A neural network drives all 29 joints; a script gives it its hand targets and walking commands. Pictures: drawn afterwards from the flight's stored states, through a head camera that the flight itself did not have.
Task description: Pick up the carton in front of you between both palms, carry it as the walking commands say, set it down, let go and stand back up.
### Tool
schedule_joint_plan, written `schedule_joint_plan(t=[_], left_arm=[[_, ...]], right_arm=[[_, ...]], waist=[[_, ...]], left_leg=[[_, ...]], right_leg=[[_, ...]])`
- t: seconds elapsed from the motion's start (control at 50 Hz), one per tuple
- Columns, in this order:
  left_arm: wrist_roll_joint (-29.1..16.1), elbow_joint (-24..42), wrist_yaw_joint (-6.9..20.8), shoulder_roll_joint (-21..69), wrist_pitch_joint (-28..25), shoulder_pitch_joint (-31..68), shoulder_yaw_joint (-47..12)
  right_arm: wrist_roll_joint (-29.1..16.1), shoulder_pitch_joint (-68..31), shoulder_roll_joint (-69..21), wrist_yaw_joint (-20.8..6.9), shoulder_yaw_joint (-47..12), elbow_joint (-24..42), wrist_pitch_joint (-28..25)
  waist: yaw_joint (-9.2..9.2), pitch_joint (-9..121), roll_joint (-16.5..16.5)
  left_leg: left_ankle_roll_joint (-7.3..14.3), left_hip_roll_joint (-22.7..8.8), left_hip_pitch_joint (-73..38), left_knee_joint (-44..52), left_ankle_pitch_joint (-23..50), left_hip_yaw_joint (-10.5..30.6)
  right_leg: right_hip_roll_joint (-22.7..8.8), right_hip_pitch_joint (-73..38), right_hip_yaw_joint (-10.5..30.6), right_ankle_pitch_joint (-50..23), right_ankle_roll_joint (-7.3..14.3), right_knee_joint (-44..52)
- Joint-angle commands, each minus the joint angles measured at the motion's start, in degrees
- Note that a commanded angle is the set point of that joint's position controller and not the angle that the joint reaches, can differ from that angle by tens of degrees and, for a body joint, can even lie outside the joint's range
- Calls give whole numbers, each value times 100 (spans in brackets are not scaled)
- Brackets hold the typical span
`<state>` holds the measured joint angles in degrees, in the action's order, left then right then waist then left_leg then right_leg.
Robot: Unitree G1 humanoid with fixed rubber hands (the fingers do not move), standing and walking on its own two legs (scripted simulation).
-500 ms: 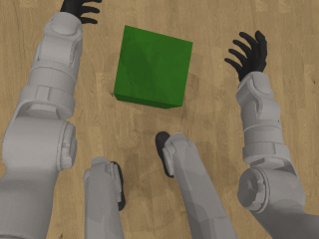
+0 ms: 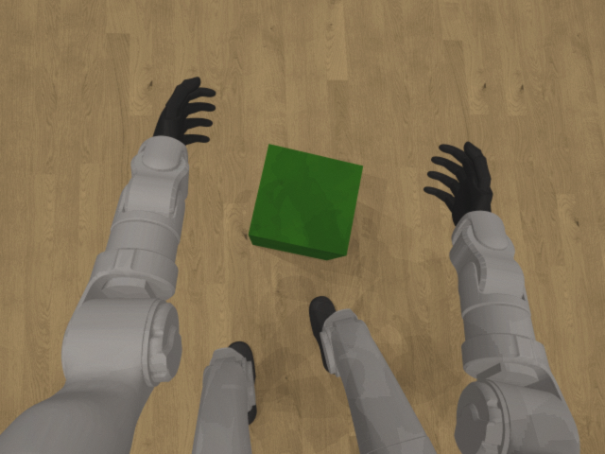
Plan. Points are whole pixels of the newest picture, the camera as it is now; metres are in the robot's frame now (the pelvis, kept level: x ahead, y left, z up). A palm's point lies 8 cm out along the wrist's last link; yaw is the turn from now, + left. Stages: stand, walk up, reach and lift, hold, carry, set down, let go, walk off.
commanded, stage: let go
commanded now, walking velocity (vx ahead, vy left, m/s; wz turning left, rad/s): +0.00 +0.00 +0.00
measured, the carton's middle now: (301, 209) +0.47 -0.12 -0.53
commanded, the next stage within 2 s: stand in 1.28 s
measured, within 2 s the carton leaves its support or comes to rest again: neither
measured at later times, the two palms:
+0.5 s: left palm (95, 277) +0.36 +0.14 +0.01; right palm (572, 308) +0.24 -0.27 +0.04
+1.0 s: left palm out of the picture +0.25 +0.24 +0.05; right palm (548, 307) +0.25 -0.23 +0.06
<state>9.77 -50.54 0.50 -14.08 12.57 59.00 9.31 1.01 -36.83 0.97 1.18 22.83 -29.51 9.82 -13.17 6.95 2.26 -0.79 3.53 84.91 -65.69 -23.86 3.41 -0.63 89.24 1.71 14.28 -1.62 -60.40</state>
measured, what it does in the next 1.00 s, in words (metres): rises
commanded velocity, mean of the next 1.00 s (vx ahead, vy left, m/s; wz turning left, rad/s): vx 0.00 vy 0.00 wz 0.00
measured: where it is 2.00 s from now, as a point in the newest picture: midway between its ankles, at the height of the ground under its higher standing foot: (287, 371)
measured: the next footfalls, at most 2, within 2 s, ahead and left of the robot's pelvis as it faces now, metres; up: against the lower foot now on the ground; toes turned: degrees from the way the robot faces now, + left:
none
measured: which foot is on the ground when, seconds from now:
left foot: down 0.00-1.00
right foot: down 0.00-1.00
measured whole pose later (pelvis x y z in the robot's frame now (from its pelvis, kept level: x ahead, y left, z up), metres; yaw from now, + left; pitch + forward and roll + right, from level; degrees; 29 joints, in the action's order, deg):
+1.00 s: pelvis +0.09 +0.01 +0.12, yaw -3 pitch -1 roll -1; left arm -1.4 -27.7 1.3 -12.8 2.4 -14.4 0.8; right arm 1.1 12.7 13.0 -1.9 2.4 -23.8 7.7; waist 0.3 -1.5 1.8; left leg 1.3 1.4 5.6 -26.3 -19.8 2.8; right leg 0.3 12.1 3.3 12.7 -1.8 -25.4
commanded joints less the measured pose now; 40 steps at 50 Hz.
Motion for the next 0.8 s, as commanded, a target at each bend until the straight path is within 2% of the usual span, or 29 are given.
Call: schedule_joint_plan(t=[0.0,0.08,0.14,0.22,0.3,0.38,0.44,0.6,0.68,0.78], left_arm=[[94,1191,-325,199,-224,177,167],[77,1923,-736,590,-414,-799,188],[14,2188,-906,719,-574,-1530,185],[-121,2252,-959,689,-774,-2589,143],[-324,2217,-862,523,-979,-3535,-3],[-493,2152,-680,366,-1161,-4291,-150],[-553,2130,-565,280,-1252,-4771,-194],[-550,2383,-302,107,-1323,-5951,-244],[-646,2652,-125,29,-1275,-6472,-362],[-853,2901,84,-41,-1153,-6878,-558]], right_arm=[[162,361,754,-242,-169,827,-243],[207,1034,976,-534,-558,931,-413],[166,1646,1097,-703,-931,879,-513],[17,2599,1260,-815,-1426,820,-613],[-178,3469,1385,-812,-1872,1082,-714],[-320,4118,1489,-691,-2157,1449,-812],[-387,4384,1527,-596,-2257,1592,-860],[-400,4748,1604,-509,-2163,1329,-884],[-314,4959,1602,-492,-2028,1129,-861],[-162,5079,1685,-483,-1860,964,-780]], waist=[[-166,5408,751],[-6,4516,555],[92,3688,399],[195,2764,136],[324,2124,-231],[489,1617,-547],[638,1269,-610],[1023,651,-190],[1107,482,-47],[1156,26,12]], left_leg=[[-104,242,-3371,1111,2210,-234],[-126,217,-3500,1784,1581,-240],[-94,205,-3519,2230,925,-276],[-29,185,-3642,2651,379,-336],[61,158,-3880,2937,317,-364],[106,126,-4261,3248,430,-354],[104,107,-4718,3479,625,-335],[-50,11,-6171,3992,1738,-288],[-109,-58,-6715,4205,2421,-251],[-148,-179,-7187,4454,2936,-164]], right_leg=[[385,-4137,-871,-2573,-138,403],[388,-4918,-710,-2137,-12,881],[366,-5513,-558,-1657,42,1262],[318,-6354,-308,-1274,56,1746],[234,-7290,-46,-1522,19,2088],[177,-8103,134,-2184,-44,2349],[161,-8432,193,-2520,-88,2531],[226,-8791,116,-2925,-78,2975],[320,-8928,15,-2983,-29,3177],[444,-8866,-122,-2522,34,3475]])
